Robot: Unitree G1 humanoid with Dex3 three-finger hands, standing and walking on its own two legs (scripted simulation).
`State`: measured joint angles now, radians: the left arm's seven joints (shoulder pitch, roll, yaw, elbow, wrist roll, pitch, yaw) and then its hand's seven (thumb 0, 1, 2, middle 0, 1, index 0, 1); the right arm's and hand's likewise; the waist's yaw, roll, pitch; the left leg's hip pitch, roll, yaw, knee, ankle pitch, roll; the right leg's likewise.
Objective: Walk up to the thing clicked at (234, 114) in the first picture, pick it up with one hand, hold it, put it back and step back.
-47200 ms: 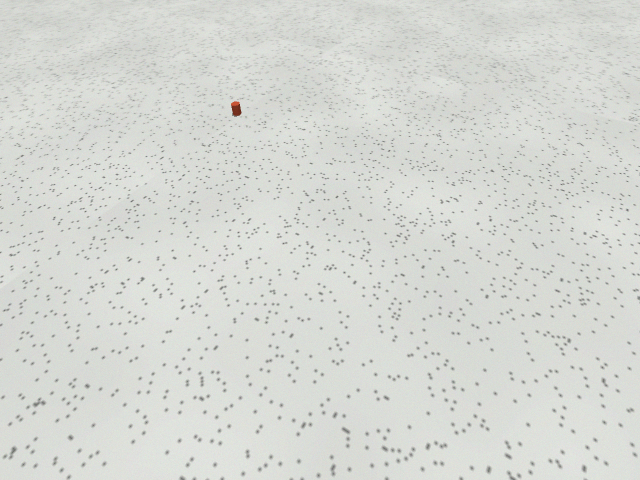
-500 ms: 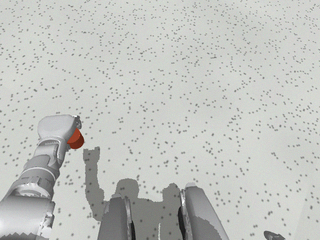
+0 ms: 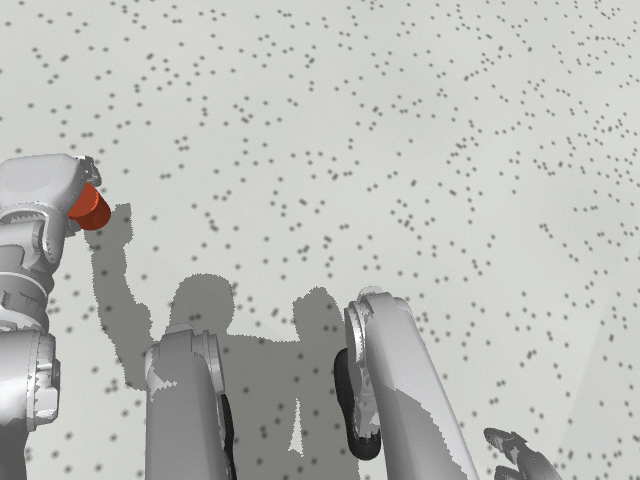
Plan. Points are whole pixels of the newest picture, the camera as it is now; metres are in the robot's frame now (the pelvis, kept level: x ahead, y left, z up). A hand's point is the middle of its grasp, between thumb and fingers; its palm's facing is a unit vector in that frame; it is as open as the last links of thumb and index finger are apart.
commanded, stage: crouch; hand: left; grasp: from above
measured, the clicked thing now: (85, 206) +0.49 +0.25 -0.20
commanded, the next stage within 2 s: lower in 0.82 s
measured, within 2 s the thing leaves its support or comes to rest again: rests again in 2.00 s
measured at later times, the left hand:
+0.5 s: hand (76, 214) +0.49 +0.28 -0.23, palm faces -0.46 -0.03 -0.89, open 7.7 cm
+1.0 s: hand (82, 211) +0.51 +0.28 -0.27, palm faces -0.46 -0.02 -0.89, open 7.7 cm
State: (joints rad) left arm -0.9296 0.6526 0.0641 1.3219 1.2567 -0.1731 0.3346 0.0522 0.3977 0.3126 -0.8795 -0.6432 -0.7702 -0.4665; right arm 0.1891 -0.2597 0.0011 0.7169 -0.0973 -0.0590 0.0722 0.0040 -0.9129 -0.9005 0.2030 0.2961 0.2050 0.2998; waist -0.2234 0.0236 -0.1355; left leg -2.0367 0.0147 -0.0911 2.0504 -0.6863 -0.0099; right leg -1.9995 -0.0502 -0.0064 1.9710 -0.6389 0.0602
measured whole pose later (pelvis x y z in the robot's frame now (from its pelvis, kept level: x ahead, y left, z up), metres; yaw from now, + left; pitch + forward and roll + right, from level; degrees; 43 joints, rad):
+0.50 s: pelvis -0.01 +0.00 -0.07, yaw -2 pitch +36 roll -8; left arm -1.06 0.81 0.12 1.44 1.30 -0.23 0.30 0.06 0.41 0.31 -0.92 -0.65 -0.77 -0.45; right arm 0.20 -0.29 0.05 0.71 -0.13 -0.03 0.14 0.00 -0.92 -0.90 0.20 0.30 0.20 0.30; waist -0.28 0.01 -0.03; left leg -2.22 0.01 -0.13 2.29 -0.70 -0.01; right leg -2.17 -0.03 -0.02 2.18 -0.65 0.07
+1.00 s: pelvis -0.01 +0.01 -0.10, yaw -4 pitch +36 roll -11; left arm -1.12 0.90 0.11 1.50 1.33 -0.22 0.32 0.06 0.41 0.31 -0.93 -0.61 -0.77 -0.44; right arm 0.20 -0.30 0.12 0.67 -0.15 -0.03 0.15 0.00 -0.92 -0.90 0.20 0.30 0.20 0.30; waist -0.32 0.00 0.01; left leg -2.32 0.00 -0.16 2.39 -0.70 0.00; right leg -2.24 -0.03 -0.03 2.25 -0.64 0.07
